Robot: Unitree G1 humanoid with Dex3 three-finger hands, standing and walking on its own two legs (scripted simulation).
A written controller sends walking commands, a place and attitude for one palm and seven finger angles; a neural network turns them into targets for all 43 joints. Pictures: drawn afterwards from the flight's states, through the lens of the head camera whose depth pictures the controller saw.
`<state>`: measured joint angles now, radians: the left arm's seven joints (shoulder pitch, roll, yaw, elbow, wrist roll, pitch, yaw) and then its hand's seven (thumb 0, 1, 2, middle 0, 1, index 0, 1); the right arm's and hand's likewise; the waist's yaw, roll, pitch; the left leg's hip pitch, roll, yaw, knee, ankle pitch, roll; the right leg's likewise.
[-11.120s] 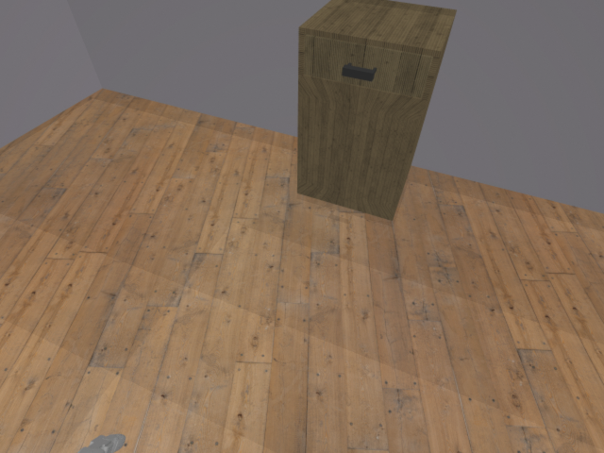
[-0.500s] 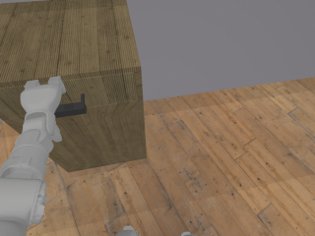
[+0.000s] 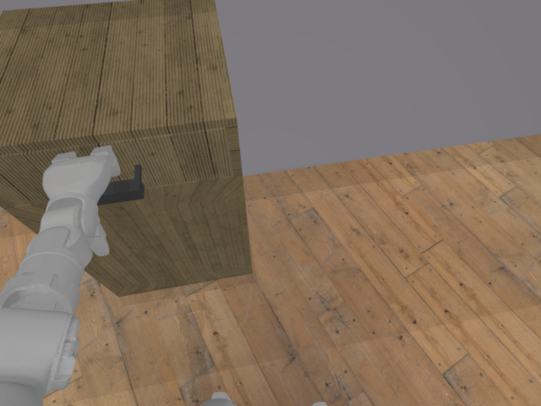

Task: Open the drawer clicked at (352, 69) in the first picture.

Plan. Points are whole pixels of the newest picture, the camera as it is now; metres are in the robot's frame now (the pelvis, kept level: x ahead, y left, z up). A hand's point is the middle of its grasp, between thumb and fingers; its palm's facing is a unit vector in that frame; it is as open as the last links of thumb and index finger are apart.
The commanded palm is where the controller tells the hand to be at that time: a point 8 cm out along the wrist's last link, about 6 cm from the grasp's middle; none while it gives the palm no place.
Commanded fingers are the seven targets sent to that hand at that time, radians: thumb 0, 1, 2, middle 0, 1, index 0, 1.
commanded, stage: move the hooked fingers above the handle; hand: left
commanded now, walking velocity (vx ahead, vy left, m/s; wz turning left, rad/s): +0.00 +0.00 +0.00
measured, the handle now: (112, 182) +0.51 +0.29 -0.04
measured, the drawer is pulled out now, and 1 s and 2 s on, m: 0.00 0.00 0.00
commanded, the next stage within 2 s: none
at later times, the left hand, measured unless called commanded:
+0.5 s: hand (116, 198) +0.44 +0.24 +0.01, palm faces -0.13 -0.07 -0.99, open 13.8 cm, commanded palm +0.44 +0.26 +0.08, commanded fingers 0.00 -0.50 0.30 -0.30 -1.20 -0.30 -1.20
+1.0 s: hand (109, 182) +0.46 +0.25 +0.03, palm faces -0.01 -0.07 -1.00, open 13.8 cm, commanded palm +0.44 +0.27 +0.07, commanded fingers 0.00 -0.50 0.30 -0.30 -1.20 -0.30 -1.20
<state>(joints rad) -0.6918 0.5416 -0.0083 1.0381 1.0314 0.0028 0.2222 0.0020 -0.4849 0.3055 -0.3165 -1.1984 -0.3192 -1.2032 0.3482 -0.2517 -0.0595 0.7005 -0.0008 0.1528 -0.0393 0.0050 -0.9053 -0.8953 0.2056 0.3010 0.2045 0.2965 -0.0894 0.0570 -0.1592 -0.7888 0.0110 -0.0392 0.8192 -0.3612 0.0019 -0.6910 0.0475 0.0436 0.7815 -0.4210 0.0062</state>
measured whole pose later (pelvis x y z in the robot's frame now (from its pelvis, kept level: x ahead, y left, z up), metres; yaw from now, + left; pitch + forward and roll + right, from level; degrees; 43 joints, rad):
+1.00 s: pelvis +0.00 +0.01 -0.01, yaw +1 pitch +20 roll -3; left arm -0.71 0.54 0.00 0.92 1.07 -0.17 0.27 0.00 -0.49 0.30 -0.33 -1.20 -0.32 -1.20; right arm 0.36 -0.25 -0.07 0.72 -0.02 0.14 -0.06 0.01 -0.90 -0.90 0.21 0.30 0.21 0.30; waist -0.10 0.04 -0.17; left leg -0.84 0.00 -0.06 0.88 -0.38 0.01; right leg -0.72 0.04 0.02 0.82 -0.44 0.01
